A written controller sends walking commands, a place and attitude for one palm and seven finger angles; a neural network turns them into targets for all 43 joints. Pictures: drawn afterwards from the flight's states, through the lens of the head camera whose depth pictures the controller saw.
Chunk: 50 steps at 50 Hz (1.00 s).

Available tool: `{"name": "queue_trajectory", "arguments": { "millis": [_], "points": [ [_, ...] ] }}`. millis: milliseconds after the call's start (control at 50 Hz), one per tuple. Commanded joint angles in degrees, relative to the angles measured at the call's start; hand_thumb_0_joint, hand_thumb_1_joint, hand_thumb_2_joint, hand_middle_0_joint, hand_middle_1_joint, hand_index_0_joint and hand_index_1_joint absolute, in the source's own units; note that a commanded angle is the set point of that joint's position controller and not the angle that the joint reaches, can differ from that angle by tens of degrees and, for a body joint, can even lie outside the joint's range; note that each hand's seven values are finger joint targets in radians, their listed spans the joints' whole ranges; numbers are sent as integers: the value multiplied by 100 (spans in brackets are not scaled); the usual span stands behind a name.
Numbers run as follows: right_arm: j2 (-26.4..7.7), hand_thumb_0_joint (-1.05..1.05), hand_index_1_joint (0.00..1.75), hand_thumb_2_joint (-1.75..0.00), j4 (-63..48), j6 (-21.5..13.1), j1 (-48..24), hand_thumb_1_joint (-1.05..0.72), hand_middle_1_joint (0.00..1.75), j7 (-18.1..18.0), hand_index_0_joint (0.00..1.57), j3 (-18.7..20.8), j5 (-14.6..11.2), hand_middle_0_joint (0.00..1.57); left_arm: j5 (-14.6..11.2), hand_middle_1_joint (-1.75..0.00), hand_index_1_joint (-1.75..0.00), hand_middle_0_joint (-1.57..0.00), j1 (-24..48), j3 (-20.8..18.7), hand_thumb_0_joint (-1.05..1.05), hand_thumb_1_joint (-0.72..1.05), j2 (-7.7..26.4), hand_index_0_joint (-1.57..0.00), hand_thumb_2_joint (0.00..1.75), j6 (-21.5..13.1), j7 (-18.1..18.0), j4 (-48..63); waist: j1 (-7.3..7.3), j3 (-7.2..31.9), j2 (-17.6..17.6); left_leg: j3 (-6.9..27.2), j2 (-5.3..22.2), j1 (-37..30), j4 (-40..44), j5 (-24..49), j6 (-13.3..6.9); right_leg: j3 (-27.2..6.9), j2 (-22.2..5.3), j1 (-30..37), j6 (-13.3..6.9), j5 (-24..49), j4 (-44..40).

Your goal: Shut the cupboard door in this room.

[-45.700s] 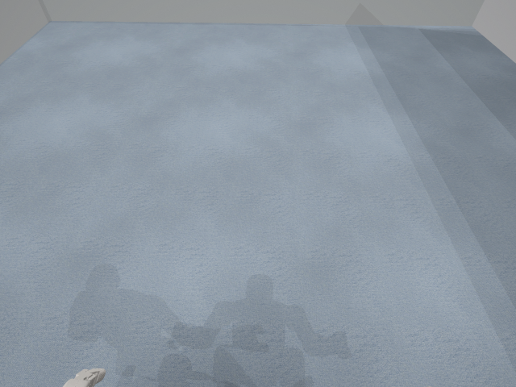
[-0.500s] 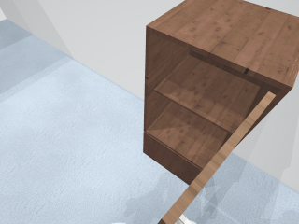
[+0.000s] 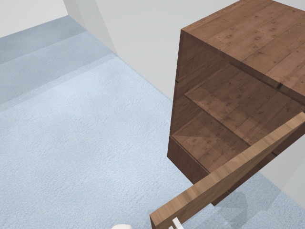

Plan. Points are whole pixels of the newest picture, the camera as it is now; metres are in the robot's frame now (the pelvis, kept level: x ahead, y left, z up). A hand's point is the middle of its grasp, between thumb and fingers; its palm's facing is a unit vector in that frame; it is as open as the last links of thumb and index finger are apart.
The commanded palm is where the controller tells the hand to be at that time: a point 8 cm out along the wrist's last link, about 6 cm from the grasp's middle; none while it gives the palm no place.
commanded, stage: stand and wait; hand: left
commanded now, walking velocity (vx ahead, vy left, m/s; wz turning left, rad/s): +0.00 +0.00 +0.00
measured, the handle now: out of the picture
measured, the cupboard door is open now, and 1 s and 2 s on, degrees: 81 81 68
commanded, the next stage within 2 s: turn or walk to find it in 0.22 s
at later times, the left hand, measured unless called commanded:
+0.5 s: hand out of the picture +0.00 +0.22 -0.18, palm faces +0.11 -0.97 -0.21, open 7.3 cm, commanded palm none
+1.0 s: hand out of the picture -0.03 +0.21 -0.16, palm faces +0.29 -0.92 -0.26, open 7.3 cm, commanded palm none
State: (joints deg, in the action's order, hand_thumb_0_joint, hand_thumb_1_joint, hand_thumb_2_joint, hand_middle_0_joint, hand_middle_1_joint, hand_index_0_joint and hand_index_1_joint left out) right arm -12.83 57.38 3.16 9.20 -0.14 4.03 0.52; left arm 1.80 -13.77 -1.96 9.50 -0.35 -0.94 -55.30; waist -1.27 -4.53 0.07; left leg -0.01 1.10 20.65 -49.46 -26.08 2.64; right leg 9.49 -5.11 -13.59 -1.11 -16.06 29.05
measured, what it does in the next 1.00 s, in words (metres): steps on the spot, turning left: left foot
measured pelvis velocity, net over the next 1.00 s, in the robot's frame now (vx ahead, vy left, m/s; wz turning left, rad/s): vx -0.02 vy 0.01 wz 0.29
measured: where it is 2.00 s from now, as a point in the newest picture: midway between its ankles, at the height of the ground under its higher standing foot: outside the picture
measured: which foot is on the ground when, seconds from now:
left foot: up 0.00-0.08, down 0.10-0.74, up 0.76-1.00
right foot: down 0.00-1.00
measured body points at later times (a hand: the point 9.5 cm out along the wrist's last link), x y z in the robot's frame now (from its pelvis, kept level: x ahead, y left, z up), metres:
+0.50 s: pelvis +0.00 +0.04 -0.01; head +0.03 +0.04 +0.44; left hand +0.00 +0.28 -0.17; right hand +0.08 -0.20 -0.16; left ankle -0.04 +0.13 -0.74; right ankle -0.01 -0.11 -0.74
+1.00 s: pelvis -0.02 +0.01 +0.00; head +0.04 +0.00 +0.45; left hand -0.04 +0.26 -0.14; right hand +0.12 -0.22 -0.16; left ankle -0.09 +0.14 -0.68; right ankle -0.02 -0.10 -0.74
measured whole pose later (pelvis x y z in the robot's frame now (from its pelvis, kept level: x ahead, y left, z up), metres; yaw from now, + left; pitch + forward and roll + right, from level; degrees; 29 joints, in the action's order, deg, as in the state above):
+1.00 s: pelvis -0.02 +0.01 +0.00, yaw +17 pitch +1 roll +2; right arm -13.5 57.0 3.7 7.7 0.4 4.1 0.5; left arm 1.8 -12.1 -2.0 10.2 0.2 -0.9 -54.9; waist -0.3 -6.1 0.1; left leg -1.1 1.4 23.5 -53.9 -26.3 2.9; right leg 10.5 -6.3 -11.6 -0.6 -18.7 29.8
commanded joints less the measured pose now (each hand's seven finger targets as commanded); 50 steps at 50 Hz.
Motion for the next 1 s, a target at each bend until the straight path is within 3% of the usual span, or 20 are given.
{"name": "queue_trajectory", "arguments": {
  "millis": [0, 40, 80, 120, 220, 280, 320, 360, 420, 480, 540, 580, 640, 680, 700, 720, 740, 780, 840, 980],
  "points": [
    [-60, 0, 30, -90, -290, -240, 28, -90, 30, -34, 20, -102, -9, 20, -27, -30, -30, -20, -587, -266, 0, 90, 1226, -20, 90, -65, -95, -78, -122, 800, -1173, -343, -119, -261, 1650, 374, -40, -1053, -1142, 1201, -645, 3594, -423],
    [-163, 0, 30, -90, -71, -334, 361, -90, 30, -47, 20, -103, -6, 20, -107, -30, -30, -20, -399, -224, 0, 90, 1106, -20, 90, -43, -108, -165, 101, 865, -873, -299, 27, -1326, 2950, 1678, -120, -831, -863, 694, -263, 2906, -84],
    [-625, 0, 30, -90, -33, -381, 237, -90, 30, -104, 20, -24, 25, 20, -121, -30, -30, -20, -430, -120, 0, 90, 751, -20, 90, -18, -52, -189, 44, 948, 571, 653, 1155, -2079, 2808, 3665, -574, -425, -203, -226, 197, 708, 316],
    [-559, 0, 30, -90, 113, -403, 89, -90, 30, -187, 20, -65, 30, 20, -115, -30, -30, -20, -42, -29, 0, 90, 633, -20, 90, 74, -58, -301, 163, 352, 1547, 985, 1389, -1536, 3325, 4134, -992, -527, -48, -414, 368, -1126, 879],
    [-406, 0, 30, -90, 231, -427, 2, -90, 30, -244, 20, -77, 0, 20, -96, -30, -30, -20, -442, 41, 0, 90, 559, -20, 90, 44, -30, -721, 9, 377, 766, 451, 946, -1800, 2799, 4404, -763, -585, -19, -77, 320, -78, -34],
    [-282, 0, 30, -90, 193, -411, 93, -90, 30, -206, 20, -62, -46, 20, -82, -30, -30, -20, -563, -1, 0, 90, 743, -20, 90, 2, -76, -753, 1, 335, 276, 469, 623, -1124, 2605, 3344, -506, -667, -290, 599, 273, 1568, -448],
    [-290, 0, 30, -90, 116, -361, 56, -90, 30, -171, 20, -31, -25, 20, -68, -30, -30, -20, -476, -51, 0, 90, 801, -20, 90, 13, -76, -686, 26, 214, -445, 363, 434, -833, 2468, 2358, -396, -802, -476, 477, 158, 1656, -369],
    [-290, 0, 30, -90, 70, -349, 166, -90, 30, -146, 20, -32, -22, 20, -73, -30, -30, -20, -371, -96, 0, 90, 879, -20, 90, 16, -81, -571, 89, 311, -665, 282, 309, -808, 2273, 2328, -357, -837, -674, 429, 39, 1731, -318],
    [-310, 0, 30, -90, -33, -346, 157, -90, 30, -113, 20, -25, 0, 20, -75, -30, -30, -20, -311, -196, 0, 90, 1005, -20, 90, 45, -80, -382, 41, 481, -403, 376, 260, -572, 2136, 2402, -367, -739, -795, 517, -44, 1609, -109],
    [-480, 0, 30, -90, -134, -343, 185, -90, 30, -103, 20, -1, 26, 20, -82, -30, -30, -20, -124, -216, 0, 90, 935, -20, 90, 87, -68, -192, 38, 438, 192, 950, 513, -358, 2478, 2538, -538, -405, -462, 386, 147, 1002, 296],
    [-660, 0, 30, -90, -187, -347, 286, -90, 30, -124, 20, 56, 55, 20, -78, -30, -30, -20, 59, -180, 0, 90, 751, -20, 90, 129, -65, -34, 109, 323, 904, 1847, 984, -744, 3014, 3022, -963, -340, 29, -364, 352, -558, 977],
    [-733, 0, 30, -90, -170, -348, 460, -90, 30, -156, 20, 91, 71, 20, -93, -30, -30, -20, 222, -190, 0, 90, 737, -20, 90, 149, -65, 88, 161, 459, 1009, 2205, 1199, -1106, 2946, 3789, -1315, -607, 147, -731, 326, -1237, 1461],
    [-744, 0, 30, -90, -213, -306, 362, -90, 30, -168, 20, 99, 80, 20, -142, -30, -30, -20, 104, -172, 0, 90, 673, -20, 90, 107, -65, 83, 54, 724, 980, 1955, 993, -1234, 2549, 4445, -1242, -667, 263, -402, 336, -804, 702],
    [-695, 0, 30, -90, -291, -298, 251, -90, 30, -136, 20, 104, 24, 20, -139, -30, -30, -20, -226, -192, 0, 90, 810, -20, 90, 21, -67, 4, -120, 967, 533, 1614, 612, -811, 2073, 3864, -810, -689, 128, 641, 310, 543, -675],
    [-465, 0, 30, -90, -345, -311, 314, -90, 30, -93, 20, 83, -18, 20, -89, -30, -30, -20, -330, -251, 0, 90, 1117, -20, 90, -27, -107, -40, -98, 1086, -298, 1043, 190, 76, 1526, 2666, -476, -1314, -691, 1544, 95, 1455, -841],
    [-286, 0, 30, -90, -494, -301, 286, -90, 30, -51, 20, 56, -17, 20, -56, -30, -30, -20, -368, -326, 0, 90, 1464, -20, 90, -57, -118, 9, -142, 878, -1355, 285, -409, 871, 703, 373, -171, -2212, -1855, 1716, -518, 2331, -913],
    [-430, 0, 30, -90, -522, -182, 79, -90, 30, -75, 20, 110, 44, 20, -93, -30, -30, -20, -468, -359, 0, 90, 1464, -20, 90, -67, -106, 49, -271, 662, -1685, 370, -281, 871, -371, -838, -147, -2462, -2267, 1057, -902, 2838, -1030],
    [-356, 0, 30, -90, -408, -102, 14, -90, 30, -28, 20, 123, 37, 20, -78, -30, -30, -20, -14, -295, 0, 90, 1177, -20, 90, -10, -136, 175, -2, 102, -615, 402, -63, 983, -1447, -414, -127, -1794, -1868, 524, -968, 2830, -908],
    [-232, 0, 30, -90, -354, -65, 94, -90, 30, 61, 20, 58, 28, 20, -38, -30, -30, -20, -14, -265, 0, 90, 1155, -20, 90, -45, -115, 303, 22, 358, -958, 72, -24, 884, -1293, -48, 10, -920, -1374, 795, -648, 3226, -712],
    [-230, 0, 30, -90, -577, -103, -470, -90, 30, 102, 20, -29, -13, 20, 11, -30, -30, -20, -330, -376, 0, 90, 1439, -20, 90, -5, -78, 228, -193, 431, -1248, -338, 6, 369, 223, -80, 11, -682, -1442, 953, -650, 3102, -585]
  ]
}}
